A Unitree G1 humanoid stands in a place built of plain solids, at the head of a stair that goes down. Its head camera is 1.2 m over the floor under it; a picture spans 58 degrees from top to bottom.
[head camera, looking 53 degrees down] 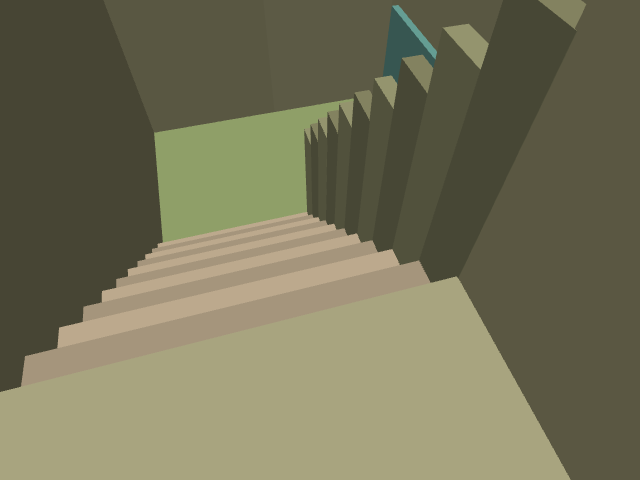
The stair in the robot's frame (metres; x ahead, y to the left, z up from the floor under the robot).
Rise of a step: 0.20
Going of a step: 0.21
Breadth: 1.44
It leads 16 degrees to the left of straight ahead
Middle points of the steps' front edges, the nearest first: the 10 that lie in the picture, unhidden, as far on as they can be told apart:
0.56 0.25 0.00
0.77 0.30 -0.20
0.97 0.36 -0.41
1.17 0.42 -0.61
1.38 0.48 -0.82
1.58 0.54 -1.02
1.79 0.59 -1.23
1.99 0.65 -1.43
2.19 0.71 -1.64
2.40 0.77 -1.84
